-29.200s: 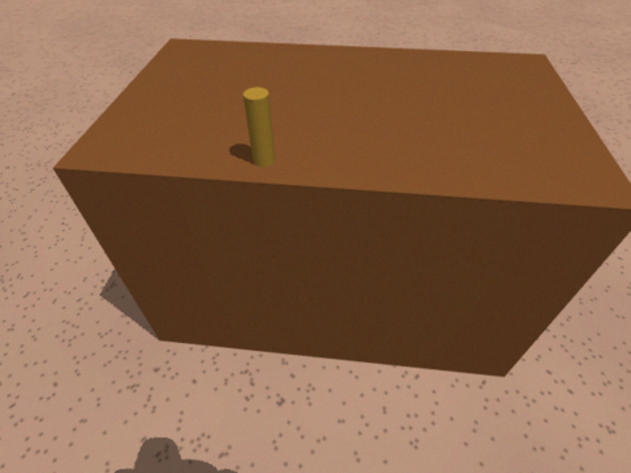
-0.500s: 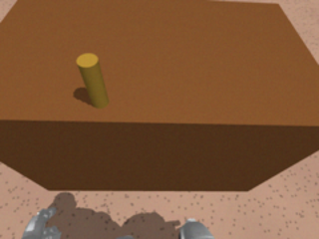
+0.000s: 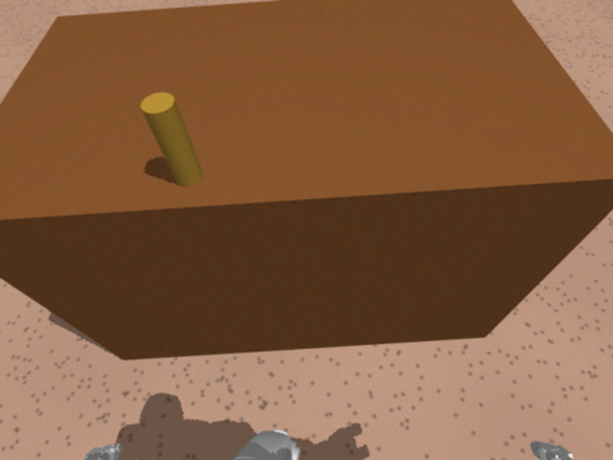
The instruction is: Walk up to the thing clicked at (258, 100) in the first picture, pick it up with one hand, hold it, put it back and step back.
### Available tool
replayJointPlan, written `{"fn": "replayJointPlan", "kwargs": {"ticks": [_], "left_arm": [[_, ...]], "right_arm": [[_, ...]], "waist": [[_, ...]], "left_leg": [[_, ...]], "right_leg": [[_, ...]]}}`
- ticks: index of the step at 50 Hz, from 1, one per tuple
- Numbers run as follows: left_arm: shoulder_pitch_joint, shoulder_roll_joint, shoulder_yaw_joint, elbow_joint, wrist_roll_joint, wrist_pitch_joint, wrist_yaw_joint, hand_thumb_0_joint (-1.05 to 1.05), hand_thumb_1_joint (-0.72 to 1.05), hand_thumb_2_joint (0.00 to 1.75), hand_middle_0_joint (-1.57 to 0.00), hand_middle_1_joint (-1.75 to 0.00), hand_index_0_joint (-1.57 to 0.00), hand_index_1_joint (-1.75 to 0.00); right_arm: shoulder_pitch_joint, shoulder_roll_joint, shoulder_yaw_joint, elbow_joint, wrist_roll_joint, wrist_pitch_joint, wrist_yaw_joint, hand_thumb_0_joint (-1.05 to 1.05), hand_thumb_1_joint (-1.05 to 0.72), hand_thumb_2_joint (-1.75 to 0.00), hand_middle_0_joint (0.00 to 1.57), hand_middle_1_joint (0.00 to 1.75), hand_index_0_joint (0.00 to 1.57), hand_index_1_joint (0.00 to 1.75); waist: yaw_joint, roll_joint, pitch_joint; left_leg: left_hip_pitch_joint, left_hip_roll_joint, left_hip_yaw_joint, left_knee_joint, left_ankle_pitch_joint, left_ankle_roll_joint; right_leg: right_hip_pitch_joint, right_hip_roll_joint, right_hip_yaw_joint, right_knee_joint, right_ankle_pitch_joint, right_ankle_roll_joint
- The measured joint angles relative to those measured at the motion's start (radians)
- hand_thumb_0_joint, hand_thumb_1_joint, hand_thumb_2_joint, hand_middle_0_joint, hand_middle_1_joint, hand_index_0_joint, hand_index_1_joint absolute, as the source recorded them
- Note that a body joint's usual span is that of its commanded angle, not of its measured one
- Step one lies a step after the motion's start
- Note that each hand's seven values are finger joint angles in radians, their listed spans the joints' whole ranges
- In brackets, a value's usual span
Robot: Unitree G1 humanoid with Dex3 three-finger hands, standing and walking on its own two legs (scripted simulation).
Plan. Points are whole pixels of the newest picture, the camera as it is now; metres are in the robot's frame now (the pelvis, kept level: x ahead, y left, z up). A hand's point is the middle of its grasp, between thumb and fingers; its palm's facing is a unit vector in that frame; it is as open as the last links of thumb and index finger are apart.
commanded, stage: step back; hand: left
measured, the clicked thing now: (175, 143) +0.56 +0.23 +0.06
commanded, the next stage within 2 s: none
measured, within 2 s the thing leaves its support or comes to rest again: neither
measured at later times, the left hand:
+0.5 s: hand out of the picture -0.07 +0.26 -0.15, palm faces +0.00 -0.92 -0.39, open 7.3 cm
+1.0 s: hand out of the picture -0.20 +0.24 -0.15, palm faces +0.08 -0.90 -0.42, open 7.3 cm
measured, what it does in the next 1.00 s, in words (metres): walks backwards: left foot, then right foot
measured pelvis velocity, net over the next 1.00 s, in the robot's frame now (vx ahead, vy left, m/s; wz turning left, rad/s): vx -0.31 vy -0.04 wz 0.09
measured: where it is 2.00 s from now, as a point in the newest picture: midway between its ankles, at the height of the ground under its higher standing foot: outside the picture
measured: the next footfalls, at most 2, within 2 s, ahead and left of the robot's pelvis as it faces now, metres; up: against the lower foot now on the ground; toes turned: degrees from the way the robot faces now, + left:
left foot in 0.18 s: -0.03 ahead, +0.13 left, +0.00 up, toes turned +1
right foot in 0.54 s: -0.16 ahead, -0.15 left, +0.00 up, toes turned +2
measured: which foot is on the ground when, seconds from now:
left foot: up 0.00-0.16, down 0.18-0.58, up 0.60-0.92, down 0.94-1.00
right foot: down 0.00-0.20, up 0.22-0.52, down 0.54-0.96, up 0.98-1.00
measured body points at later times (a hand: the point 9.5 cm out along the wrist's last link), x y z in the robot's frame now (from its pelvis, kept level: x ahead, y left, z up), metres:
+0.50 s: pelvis -0.14 -0.01 +0.00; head -0.08 +0.00 +0.44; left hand -0.07 +0.31 -0.13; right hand -0.01 -0.32 -0.11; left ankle -0.07 +0.13 -0.73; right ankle -0.19 -0.15 -0.69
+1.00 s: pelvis -0.31 -0.04 -0.01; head -0.25 -0.04 +0.43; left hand -0.20 +0.29 -0.12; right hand -0.20 -0.34 -0.14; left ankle -0.32 +0.08 -0.73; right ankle -0.22 -0.15 -0.71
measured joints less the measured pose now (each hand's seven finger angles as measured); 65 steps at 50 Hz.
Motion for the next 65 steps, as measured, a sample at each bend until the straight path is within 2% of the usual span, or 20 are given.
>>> {"fn": "replayJointPlan", "kwargs": {"ticks": [3,7,11,14,16,19,24,27,29,32,34,37,44,48,51,55,61,63,64,65], "left_arm": [[-0.009,-0.002,-0.001,-0.033,0.005,-0.001,0.008,0.0,0.9,0.9,-0.21,-0.3,-0.21,-0.3],[-0.027,0.013,-0.003,-0.078,0.005,-0.003,0.013,0.0,0.9,0.9,-0.21,-0.3,-0.21,-0.3],[-0.046,0.045,0.0,-0.087,-0.004,0.014,0.008,0.0,0.9,0.9,-0.21,-0.3,-0.21,-0.3],[-0.036,0.049,0.012,-0.053,-0.006,0.033,0.015,0.0,0.91,0.9,-0.21,-0.3,-0.21,-0.3],[-0.019,0.056,0.019,-0.038,-0.012,0.036,0.016,0.0,0.91,0.9,-0.21,-0.3,-0.21,-0.3],[0.01,0.06,0.028,-0.026,-0.012,0.03,0.009,0.0,0.91,0.9,-0.21,-0.3,-0.21,-0.3],[0.051,0.059,0.028,-0.014,-0.006,0.028,-0.003,0.0,0.91,0.9,-0.21,-0.3,-0.21,-0.3],[0.062,0.059,0.026,0.001,-0.004,0.017,-0.009,0.0,0.91,0.9,-0.21,-0.3,-0.21,-0.3],[0.06,0.034,0.026,0.019,0.006,0.007,-0.01,0.0,0.91,0.9,-0.21,-0.3,-0.21,-0.3],[0.082,0.016,0.012,0.015,0.012,0.005,-0.016,0.0,0.91,0.9,-0.21,-0.3,-0.21,-0.3],[0.084,0.003,0.006,0.015,0.013,0.008,-0.01,0.0,0.91,0.9,-0.21,-0.3,-0.21,-0.3],[0.067,0.0,0.006,0.0,0.018,0.006,0.0,0.0,0.9,0.9,-0.21,-0.3,-0.21,-0.3],[-0.014,0.026,0.001,-0.074,0.011,-0.009,0.025,0.0,0.9,0.9,-0.21,-0.3,-0.21,-0.3],[-0.057,0.051,-0.005,-0.08,-0.002,0.007,0.024,0.0,0.9,0.9,-0.21,-0.3,-0.21,-0.3],[-0.055,0.046,0.001,-0.046,-0.007,0.025,0.029,0.0,0.91,0.9,-0.21,-0.3,-0.21,-0.3],[-0.028,0.052,0.007,-0.014,-0.019,0.025,0.025,0.0,0.91,0.9,-0.21,-0.3,-0.21,-0.3],[0.015,0.044,0.0,0.013,-0.011,0.002,0.014,0.0,0.91,0.9,-0.21,-0.3,-0.21,-0.3],[0.025,0.038,-0.001,0.034,-0.004,-0.011,0.015,0.0,0.91,0.9,-0.21,-0.3,-0.21,-0.3],[0.024,0.023,-0.003,0.047,0.003,-0.018,0.016,0.0,0.91,0.9,-0.21,-0.3,-0.21,-0.3],[0.031,0.015,-0.006,0.053,0.008,-0.02,0.013,0.0,0.91,0.9,-0.21,-0.3,-0.21,-0.3]], "right_arm": [[0.016,-0.012,0.002,-0.005,-0.002,-0.009,-0.004,0.0,-0.9,-0.9,0.21,0.3,0.2,0.3],[0.027,-0.013,0.001,-0.006,-0.013,-0.013,0.0,0.0,-0.9,-0.9,0.21,0.3,0.2,0.3],[0.025,0.01,-0.008,0.004,-0.035,-0.027,0.011,0.0,-0.9,-0.9,0.21,0.3,0.2,0.3],[0.031,0.026,0.003,0.003,-0.043,-0.03,0.027,0.0,-0.9,-0.9,0.21,0.3,0.2,0.3],[0.032,0.04,0.008,0.003,-0.045,-0.029,0.025,0.0,-0.9,-0.9,0.21,0.3,0.2,0.3],[0.026,0.045,0.007,-0.01,-0.044,-0.029,0.018,0.0,-0.9,-0.9,0.21,0.3,0.21,0.3],[-0.002,0.03,0.0,-0.056,-0.044,-0.031,0.013,0.0,-0.9,-0.9,0.21,0.3,0.21,0.3],[-0.016,0.012,0.0,-0.075,-0.041,-0.021,0.017,0.0,-0.9,-0.9,0.21,0.3,0.21,0.3],[-0.028,-0.013,-0.007,-0.07,-0.032,-0.007,0.016,0.0,-0.9,-0.9,0.21,0.3,0.21,0.3],[-0.012,-0.016,-0.017,-0.04,-0.02,0.013,0.002,0.0,-0.9,-0.9,0.21,0.3,0.2,0.3],[0.009,-0.023,-0.017,-0.031,-0.012,0.01,-0.002,0.0,-0.9,-0.9,0.21,0.3,0.2,0.3],[0.038,-0.028,-0.014,-0.022,-0.014,0.0,-0.004,0.0,-0.9,-0.9,0.21,0.3,0.2,0.3],[0.066,-0.006,-0.008,0.003,-0.026,0.007,0.005,0.0,-0.91,-0.9,0.2,0.3,0.2,0.3],[0.058,0.018,-0.01,0.01,-0.036,-0.006,0.014,0.0,-0.9,-0.9,0.21,0.3,0.2,0.3],[0.049,0.027,0.0,0.009,-0.044,-0.004,0.029,0.0,-0.9,-0.9,0.21,0.3,0.2,0.3],[0.034,0.041,0.011,0.005,-0.05,-0.001,0.023,0.0,-0.9,-0.9,0.21,0.3,0.2,0.3],[-0.027,0.016,0.004,-0.045,-0.048,0.003,0.025,0.0,-0.9,-0.9,0.21,0.3,0.2,0.3],[-0.049,0.001,0.003,-0.05,-0.037,0.01,0.028,0.0,-0.9,-0.9,0.21,0.3,0.2,0.3],[-0.062,-0.012,0.0,-0.045,-0.032,0.015,0.027,0.0,-0.9,-0.9,0.21,0.3,0.2,0.3],[-0.065,-0.014,-0.005,-0.038,-0.029,0.021,0.021,0.0,-0.9,-0.9,0.21,0.3,0.2,0.3]], "waist": [[0.006,0.003,-0.005],[0.004,-0.009,0.003],[0.007,-0.066,0.025],[-0.004,-0.064,0.014],[-0.001,-0.071,0.001],[0.007,-0.066,-0.004],[0.015,-0.045,0.004],[0.017,-0.031,0.0],[0.006,0.024,0.005],[0.021,0.011,-0.02],[0.021,0.009,-0.03],[0.012,0.012,-0.03],[0.0,-0.003,0.008],[-0.005,-0.057,0.029],[-0.016,-0.048,0.022],[-0.011,-0.048,-0.009],[0.011,-0.019,-0.007],[0.019,0.002,-0.008],[0.012,0.038,0.0],[0.011,0.05,-0.002]], "left_leg": [[0.034,0.004,0.003,-0.03,-0.002,-0.012],[0.125,0.054,0.054,-0.27,0.016,-0.01],[0.197,0.052,0.109,-0.473,0.18,0.009],[0.175,0.076,0.1,-0.466,0.192,0.015],[0.174,0.094,0.103,-0.502,0.225,0.01],[0.162,0.121,0.11,-0.537,0.267,0.009],[0.106,0.163,0.126,-0.527,0.308,-0.001],[0.05,0.18,0.129,-0.479,0.317,-0.026],[0.009,0.196,0.079,-0.429,0.293,-0.023],[-0.058,0.074,-0.003,-0.189,0.07,-0.011],[-0.078,0.014,-0.023,-0.043,0.055,-0.004],[-0.049,-0.012,-0.012,0.032,0.048,-0.01],[0.133,0.044,0.061,-0.245,-0.003,-0.012],[0.218,0.042,0.114,-0.469,0.146,0.014],[0.191,0.069,0.108,-0.446,0.156,0.021],[0.17,0.107,0.11,-0.498,0.218,0.016],[0.089,0.152,0.134,-0.49,0.279,-0.002],[0.046,0.171,0.137,-0.449,0.281,-0.019],[0.027,0.183,0.108,-0.423,0.274,-0.007],[0.006,0.159,0.065,-0.375,0.192,0.0]], "right_leg": [[-0.023,-0.012,-0.01,-0.014,0.029,0.004],[-0.068,-0.03,-0.036,0.016,0.044,0.015],[-0.129,-0.052,-0.012,0.109,0.023,0.024],[-0.181,0.051,0.075,0.344,-0.189,0.014],[-0.204,0.098,0.104,0.496,-0.203,0.014],[-0.185,0.106,0.097,0.579,-0.195,0.036],[-0.063,0.042,0.058,0.359,-0.197,0.057],[0.04,0.002,0.018,0.101,-0.115,0.04],[0.057,0.03,-0.017,0.048,-0.108,0.024],[0.011,0.002,-0.006,0.08,-0.084,0.008],[0.002,-0.016,-0.005,0.055,-0.052,0.007],[-0.021,-0.029,-0.018,0.03,-0.011,0.005],[-0.106,-0.054,-0.077,0.05,0.048,0.005],[-0.173,-0.092,-0.07,0.114,0.064,0.017],[-0.217,0.001,0.015,0.329,-0.183,0.022],[-0.21,0.079,0.062,0.556,-0.206,0.026],[-0.007,0.016,-0.009,0.213,-0.174,0.05],[0.069,0.012,-0.032,0.024,-0.108,0.026],[0.071,0.035,-0.048,0.013,-0.099,0.011],[0.055,0.039,-0.054,0.028,-0.091,0.003]]}}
